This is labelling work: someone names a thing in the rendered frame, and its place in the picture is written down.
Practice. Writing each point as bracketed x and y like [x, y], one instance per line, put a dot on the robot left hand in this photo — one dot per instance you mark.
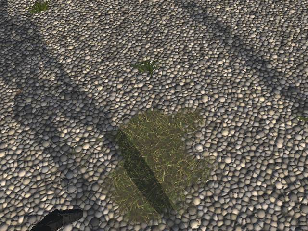
[56, 219]

